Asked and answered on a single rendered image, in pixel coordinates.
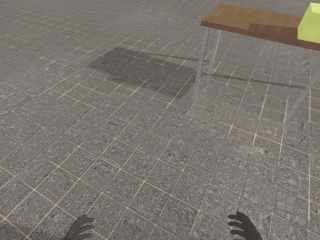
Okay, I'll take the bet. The left robot hand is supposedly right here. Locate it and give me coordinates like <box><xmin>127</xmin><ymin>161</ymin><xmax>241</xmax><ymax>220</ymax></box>
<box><xmin>63</xmin><ymin>214</ymin><xmax>95</xmax><ymax>240</ymax></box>

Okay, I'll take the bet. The table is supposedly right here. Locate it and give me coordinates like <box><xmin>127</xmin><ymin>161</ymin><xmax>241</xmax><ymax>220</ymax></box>
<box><xmin>195</xmin><ymin>3</ymin><xmax>320</xmax><ymax>90</ymax></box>

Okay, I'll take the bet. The carton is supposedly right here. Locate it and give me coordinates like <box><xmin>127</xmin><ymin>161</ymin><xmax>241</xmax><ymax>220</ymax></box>
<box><xmin>297</xmin><ymin>2</ymin><xmax>320</xmax><ymax>43</ymax></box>

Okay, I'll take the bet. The right robot hand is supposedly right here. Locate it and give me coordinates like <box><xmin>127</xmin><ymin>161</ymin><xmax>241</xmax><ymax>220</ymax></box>
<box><xmin>228</xmin><ymin>211</ymin><xmax>263</xmax><ymax>240</ymax></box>

